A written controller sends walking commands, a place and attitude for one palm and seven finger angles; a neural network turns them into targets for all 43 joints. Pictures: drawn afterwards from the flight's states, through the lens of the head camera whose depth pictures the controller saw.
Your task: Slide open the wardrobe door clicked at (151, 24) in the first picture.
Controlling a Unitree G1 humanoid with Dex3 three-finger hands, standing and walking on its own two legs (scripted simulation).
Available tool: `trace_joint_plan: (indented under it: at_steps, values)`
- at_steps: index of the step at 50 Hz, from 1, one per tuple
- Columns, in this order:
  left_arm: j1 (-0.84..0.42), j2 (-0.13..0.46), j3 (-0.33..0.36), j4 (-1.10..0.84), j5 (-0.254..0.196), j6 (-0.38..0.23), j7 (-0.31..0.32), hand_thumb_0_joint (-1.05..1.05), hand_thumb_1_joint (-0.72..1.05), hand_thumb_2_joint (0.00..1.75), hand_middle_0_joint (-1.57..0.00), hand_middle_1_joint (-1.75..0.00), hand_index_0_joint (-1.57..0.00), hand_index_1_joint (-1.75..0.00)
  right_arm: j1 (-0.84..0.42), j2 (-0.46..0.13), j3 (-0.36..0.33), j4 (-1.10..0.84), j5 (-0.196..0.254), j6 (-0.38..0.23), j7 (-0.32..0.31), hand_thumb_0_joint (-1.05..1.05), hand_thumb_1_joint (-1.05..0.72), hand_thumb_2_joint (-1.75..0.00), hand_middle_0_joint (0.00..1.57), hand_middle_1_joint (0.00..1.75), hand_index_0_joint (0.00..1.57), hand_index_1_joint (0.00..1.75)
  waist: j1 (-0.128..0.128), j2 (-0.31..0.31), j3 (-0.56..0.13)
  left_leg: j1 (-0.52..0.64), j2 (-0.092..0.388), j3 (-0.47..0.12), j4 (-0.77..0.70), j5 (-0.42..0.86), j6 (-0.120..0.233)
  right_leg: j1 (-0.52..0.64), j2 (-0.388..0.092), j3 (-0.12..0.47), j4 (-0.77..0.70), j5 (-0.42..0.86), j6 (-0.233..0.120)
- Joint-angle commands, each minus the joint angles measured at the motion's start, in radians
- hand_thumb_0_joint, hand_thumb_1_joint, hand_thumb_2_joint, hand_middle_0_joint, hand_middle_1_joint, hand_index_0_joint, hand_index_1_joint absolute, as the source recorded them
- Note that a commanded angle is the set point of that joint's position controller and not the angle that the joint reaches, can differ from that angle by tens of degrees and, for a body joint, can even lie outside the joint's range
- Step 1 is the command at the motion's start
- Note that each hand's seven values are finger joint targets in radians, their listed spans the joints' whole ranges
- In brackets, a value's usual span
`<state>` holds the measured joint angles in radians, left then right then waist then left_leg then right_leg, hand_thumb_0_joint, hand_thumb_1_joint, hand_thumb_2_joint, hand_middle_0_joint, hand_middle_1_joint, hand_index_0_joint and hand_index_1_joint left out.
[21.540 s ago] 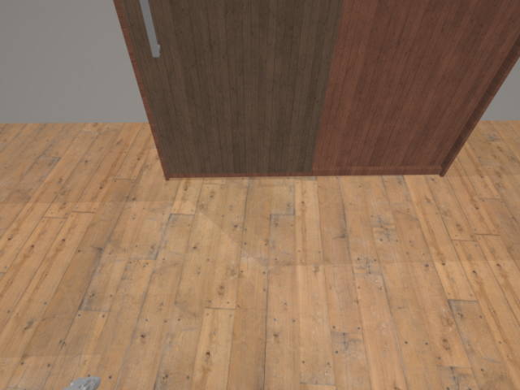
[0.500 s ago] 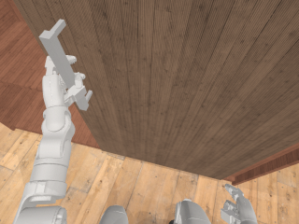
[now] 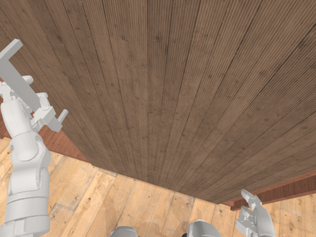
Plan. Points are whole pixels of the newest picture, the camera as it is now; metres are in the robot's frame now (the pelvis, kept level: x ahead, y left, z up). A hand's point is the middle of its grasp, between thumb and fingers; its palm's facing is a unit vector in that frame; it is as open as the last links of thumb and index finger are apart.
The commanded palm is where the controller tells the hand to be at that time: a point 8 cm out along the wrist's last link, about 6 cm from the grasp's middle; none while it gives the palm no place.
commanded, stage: stop walking and hold the door there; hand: left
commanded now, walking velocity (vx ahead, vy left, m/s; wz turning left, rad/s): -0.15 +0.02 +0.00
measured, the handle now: (39, 94) +0.36 +0.37 +0.08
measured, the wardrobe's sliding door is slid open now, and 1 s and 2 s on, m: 0.67 0.67 0.67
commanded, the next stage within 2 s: none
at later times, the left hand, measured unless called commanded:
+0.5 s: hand (42, 114) +0.31 +0.34 +0.08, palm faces +0.55 -0.76 -0.35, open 6.8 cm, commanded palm +0.26 +0.34 +0.08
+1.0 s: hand (41, 114) +0.31 +0.34 +0.08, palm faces +0.54 -0.77 -0.35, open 6.8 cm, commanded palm +0.26 +0.33 +0.08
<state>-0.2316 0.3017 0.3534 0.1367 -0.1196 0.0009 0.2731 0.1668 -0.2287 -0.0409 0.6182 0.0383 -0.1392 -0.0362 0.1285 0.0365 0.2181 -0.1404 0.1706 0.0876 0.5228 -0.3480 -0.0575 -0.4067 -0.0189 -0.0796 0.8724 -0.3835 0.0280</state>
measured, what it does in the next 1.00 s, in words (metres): steps on the spot: right foot, then left foot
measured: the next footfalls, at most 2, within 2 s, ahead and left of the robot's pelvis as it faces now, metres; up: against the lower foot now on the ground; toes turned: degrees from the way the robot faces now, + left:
right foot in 0.12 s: +0.09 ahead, -0.14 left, +0.00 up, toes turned -8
left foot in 0.32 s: +0.12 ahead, +0.12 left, +0.00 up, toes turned +3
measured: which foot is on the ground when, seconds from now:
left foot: down 0.00-0.12, up 0.14-0.30, down 0.32-1.00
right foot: up 0.00-0.10, down 0.12-0.32, up 0.34-0.60, down 0.62-1.00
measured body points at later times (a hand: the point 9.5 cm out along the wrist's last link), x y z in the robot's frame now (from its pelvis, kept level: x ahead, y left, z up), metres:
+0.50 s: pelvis +0.02 +0.01 +0.00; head +0.02 +0.01 +0.45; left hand +0.28 +0.37 +0.10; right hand +0.16 -0.23 -0.09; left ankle +0.08 +0.12 -0.74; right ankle -0.01 -0.10 -0.70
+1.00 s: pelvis -0.01 +0.02 +0.00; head -0.03 +0.01 +0.45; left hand +0.28 +0.37 +0.10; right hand +0.08 -0.27 -0.10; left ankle +0.08 +0.12 -0.74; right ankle -0.02 -0.10 -0.74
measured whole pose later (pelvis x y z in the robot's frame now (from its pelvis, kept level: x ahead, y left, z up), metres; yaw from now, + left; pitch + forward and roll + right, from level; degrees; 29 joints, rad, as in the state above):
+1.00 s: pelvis -0.01 +0.02 +0.00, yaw -8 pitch -2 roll +0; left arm -0.04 0.43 0.43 0.49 -0.03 -0.10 0.22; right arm 0.27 -0.29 -0.01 0.72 0.03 -0.10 -0.11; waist 0.00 0.04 -0.03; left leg -0.28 0.08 0.17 0.44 -0.13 0.02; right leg -0.20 -0.01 -0.05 0.46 -0.24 0.00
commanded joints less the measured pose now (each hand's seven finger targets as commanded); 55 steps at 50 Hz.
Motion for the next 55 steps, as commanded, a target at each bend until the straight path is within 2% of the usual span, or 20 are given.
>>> trace_joint_plan:
  at_steps: [1,2,4,5,6,7,10,13,14,15,16,17,18,19,21,28,32,42,48,55]
  values:
    - [-0.077,0.740,0.344,-0.103,0.105,-0.186,-0.116,0.00,0.90,0.90,-0.45,-1.40,-0.45,-1.40,-0.007,-0.250,-0.048,-0.057,-0.024,-0.022,-0.007,0.00,-0.90,-0.90,0.20,0.30,0.20,0.30,-0.104,0.310,-0.466,0.404,0.130,0.055,-0.033,1.167,0.110,-0.066,0.034,-0.054,-0.126,0.117,0.013]
    - [-0.043,0.555,0.232,-0.073,0.120,-0.170,-0.111,0.00,0.90,0.90,-0.45,-1.40,-0.45,-1.40,-0.010,-0.173,-0.040,-0.106,-0.019,-0.013,-0.011,0.00,-0.90,-0.90,0.20,0.30,0.20,0.30,-0.091,0.276,-0.456,0.318,0.114,0.025,0.053,1.131,0.106,0.043,0.035,-0.054,-0.280,0.150,-0.001]
    - [-0.057,0.426,0.130,-0.187,0.119,-0.192,-0.131,0.00,0.90,0.90,-0.45,-1.40,-0.45,-1.40,-0.030,-0.136,-0.010,-0.130,-0.007,-0.014,-0.011,0.00,-0.90,-0.90,0.20,0.30,0.20,0.30,-0.115,0.285,-0.484,0.243,0.057,0.089,0.238,1.034,0.061,0.234,0.025,-0.074,-0.459,0.577,-0.015]
    - [-0.018,0.428,0.136,-0.171,0.123,-0.201,-0.127,0.00,0.90,0.90,-0.45,-1.40,-0.45,-1.40,-0.057,-0.116,-0.005,-0.146,-0.006,-0.010,-0.014,0.00,-0.90,-0.90,0.20,0.30,0.20,0.30,-0.114,0.122,-0.519,0.016,-0.005,0.106,0.417,0.723,0.027,0.446,-0.102,0.063,-0.379,1.115,-0.076]
    - [0.034,0.437,0.158,-0.126,0.109,-0.203,-0.127,0.00,0.90,0.90,-0.45,-1.40,-0.45,-1.40,-0.097,-0.101,-0.005,-0.156,-0.016,-0.015,-0.028,0.00,-0.90,-0.90,0.20,0.30,0.20,0.30,-0.106,-0.069,-0.503,-0.191,-0.133,0.070,0.582,-0.011,-0.005,0.517,-0.269,0.271,-0.345,1.542,-0.175]
    - [0.101,0.457,0.194,-0.032,0.106,-0.181,-0.118,0.00,0.90,0.90,-0.45,-1.40,-0.45,-1.40,-0.069,-0.106,0.000,-0.138,-0.014,-0.017,-0.037,0.00,-0.90,-0.90,0.20,0.30,0.20,0.30,-0.088,-0.223,-0.448,-0.330,-0.150,-0.047,0.622,-0.316,0.000,0.495,-0.367,0.340,-0.344,1.620,-0.217]
    - [0.034,0.416,0.180,-0.135,0.100,-0.175,-0.091,0.00,0.90,0.90,-0.45,-1.40,-0.45,-1.40,-0.078,-0.115,0.020,-0.107,-0.004,0.006,-0.044,0.00,-0.90,-0.90,0.20,0.30,0.20,0.30,-0.112,-0.210,-0.465,-0.308,-0.085,-0.121,0.378,-0.325,0.013,0.471,-0.367,0.300,-0.301,1.349,-0.211]
    - [0.071,0.374,0.138,-0.159,0.100,-0.175,-0.078,0.00,0.90,0.90,-0.45,-1.40,-0.45,-1.40,-0.110,-0.110,0.025,-0.092,-0.013,0.046,-0.065,0.00,-0.90,-0.90,0.20,0.30,0.20,0.30,-0.142,-0.104,-0.494,-0.049,-0.139,0.005,0.016,0.111,0.000,0.307,-0.220,0.114,-0.278,0.936,-0.115]
    - [0.067,0.350,0.111,-0.206,0.097,-0.181,-0.078,0.00,0.90,0.90,-0.45,-1.40,-0.45,-1.40,-0.103,-0.116,0.012,-0.100,-0.014,0.052,-0.072,0.00,-0.90,-0.90,0.20,0.30,0.20,0.30,-0.135,-0.042,-0.487,0.045,-0.084,-0.009,-0.055,0.342,0.015,0.227,-0.171,0.073,-0.252,0.713,-0.069]
    - [0.071,0.320,0.084,-0.267,0.088,-0.186,-0.080,0.00,0.90,0.90,-0.45,-1.40,-0.45,-1.40,-0.118,-0.152,-0.006,-0.119,-0.010,0.042,-0.074,0.00,-0.90,-0.90,0.20,0.30,0.20,0.30,-0.110,0.122,-0.475,0.078,0.108,-0.213,-0.093,0.663,0.102,0.107,-0.077,0.038,-0.198,0.308,-0.009]
    - [0.097,0.287,0.062,-0.294,0.089,-0.188,-0.086,0.00,0.90,0.90,-0.45,-1.40,-0.45,-1.40,-0.106,-0.148,-0.010,-0.136,-0.009,0.034,-0.061,0.00,-0.90,-0.90,0.20,0.30,0.20,0.30,-0.098,0.223,-0.469,0.036,0.209,-0.285,-0.186,0.622,0.175,0.073,-0.005,0.056,-0.068,-0.148,-0.004]
    - [0.160,0.201,-0.009,-0.221,0.097,-0.183,-0.100,0.00,0.90,0.90,-0.45,-1.40,-0.45,-1.40,-0.091,-0.137,-0.005,-0.120,-0.013,0.017,-0.052,0.00,-0.90,-0.90,0.20,0.30,0.20,0.30,-0.115,0.236,-0.417,-0.053,0.218,-0.329,-0.275,0.279,0.191,0.063,0.033,0.064,0.092,-0.187,-0.019]
    - [0.132,0.214,0.002,-0.232,0.089,-0.180,-0.100,0.00,0.90,0.90,-0.45,-1.40,-0.45,-1.40,-0.109,-0.135,-0.006,-0.124,-0.018,0.008,-0.053,0.00,-0.90,-0.90,0.20,0.30,0.20,0.30,-0.122,0.323,-0.340,-0.105,0.231,-0.378,-0.314,0.219,0.214,0.018,0.020,0.087,0.154,-0.169,-0.023]
    - [0.137,0.260,0.034,-0.228,0.103,-0.177,-0.093,0.00,0.90,0.90,-0.45,-1.40,-0.45,-1.40,-0.093,-0.128,-0.004,-0.107,-0.023,0.000,-0.050,0.00,-0.90,-0.90,0.20,0.30,0.20,0.30,-0.123,0.267,-0.297,-0.106,0.214,-0.337,-0.296,0.252,0.214,0.011,-0.009,0.098,0.153,-0.105,-0.021]
    - [0.142,0.237,0.011,-0.223,0.105,-0.155,-0.094,0.00,0.90,0.90,-0.45,-1.40,-0.45,-1.40,-0.064,-0.133,-0.008,-0.093,-0.018,-0.012,-0.040,0.00,-0.90,-0.90,0.20,0.30,0.20,0.30,-0.119,0.200,-0.333,-0.017,0.160,-0.227,-0.249,0.313,0.187,0.016,-0.006,0.053,0.063,-0.062,-0.006]
    - [0.123,0.298,0.047,-0.104,0.099,-0.131,-0.095,0.00,0.90,0.90,-0.45,-1.40,-0.45,-1.40,-0.028,-0.165,0.007,-0.087,-0.019,-0.039,-0.044,0.00,-0.90,-0.90,0.20,0.30,0.20,0.30,-0.128,0.226,-0.354,0.004,0.073,-0.105,-0.214,0.187,0.104,0.215,0.008,0.003,-0.468,0.112,-0.021]
    - [0.088,0.378,0.126,0.007,0.099,-0.142,-0.090,0.00,0.90,0.90,-0.45,-1.40,-0.45,-1.40,-0.015,-0.152,-0.002,-0.063,-0.021,-0.041,-0.058,0.00,-0.90,-0.90,0.20,0.30,0.20,0.30,-0.138,-0.005,-0.426,-0.028,-0.041,-0.005,-0.057,0.225,0.029,0.219,-0.109,0.143,-0.484,0.494,-0.059]
    - [-0.019,0.331,0.052,0.134,0.103,-0.162,-0.092,0.00,0.90,0.90,-0.45,-1.40,-0.45,-1.40,-0.033,-0.178,-0.008,-0.037,-0.009,-0.009,-0.077,0.00,-0.90,-0.90,0.20,0.30,0.20,0.30,-0.143,0.061,-0.284,-0.020,-0.005,-0.076,-0.183,-0.026,0.071,0.041,-0.052,0.120,-0.562,-0.012,-0.047]
    - [-0.046,0.290,0.004,0.117,0.105,-0.187,-0.094,0.00,0.90,0.90,-0.45,-1.40,-0.45,-1.40,-0.027,-0.176,0.000,-0.040,-0.004,-0.014,-0.079,0.00,-0.90,-0.90,0.20,0.30,0.20,0.30,-0.138,0.133,-0.322,-0.023,0.028,-0.127,-0.293,-0.137,0.082,0.099,-0.015,0.077,-0.476,0.044,-0.040]
    - [-0.045,0.256,-0.025,0.133,0.111,-0.192,-0.101,0.00,0.90,0.90,-0.45,-1.40,-0.45,-1.40,-0.023,-0.167,0.001,-0.043,-0.009,-0.017,-0.073,0.00,-0.90,-0.90,0.20,0.30,0.20,0.30,-0.134,0.033,-0.333,-0.008,0.001,-0.069,-0.211,0.002,0.073,0.106,-0.043,0.101,-0.515,0.113,-0.041]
